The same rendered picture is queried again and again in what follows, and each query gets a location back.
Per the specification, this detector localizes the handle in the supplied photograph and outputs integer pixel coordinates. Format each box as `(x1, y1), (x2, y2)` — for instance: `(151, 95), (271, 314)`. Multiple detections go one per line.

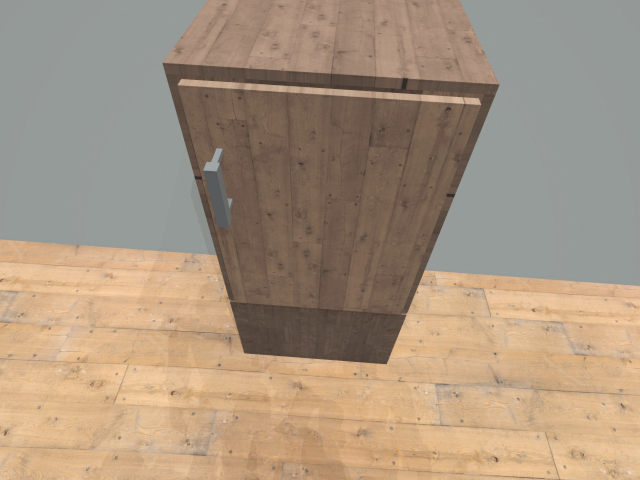
(203, 148), (233, 228)

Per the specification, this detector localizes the cupboard door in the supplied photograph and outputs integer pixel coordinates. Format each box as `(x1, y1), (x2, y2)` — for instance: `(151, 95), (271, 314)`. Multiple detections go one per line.
(178, 79), (481, 315)

